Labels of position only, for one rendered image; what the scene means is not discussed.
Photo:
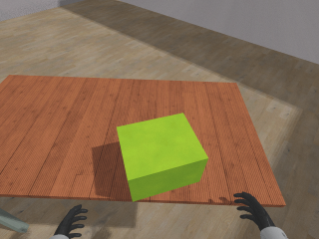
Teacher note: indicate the table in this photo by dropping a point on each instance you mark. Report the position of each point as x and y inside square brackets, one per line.
[59, 140]

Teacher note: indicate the carton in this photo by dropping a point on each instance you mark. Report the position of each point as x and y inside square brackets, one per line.
[160, 155]

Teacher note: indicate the right robot forearm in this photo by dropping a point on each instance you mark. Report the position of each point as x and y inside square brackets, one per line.
[272, 232]

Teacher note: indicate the robot left hand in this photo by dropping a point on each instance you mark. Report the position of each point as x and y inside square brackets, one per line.
[66, 226]

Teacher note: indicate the robot right hand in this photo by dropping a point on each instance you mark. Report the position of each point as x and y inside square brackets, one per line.
[258, 213]

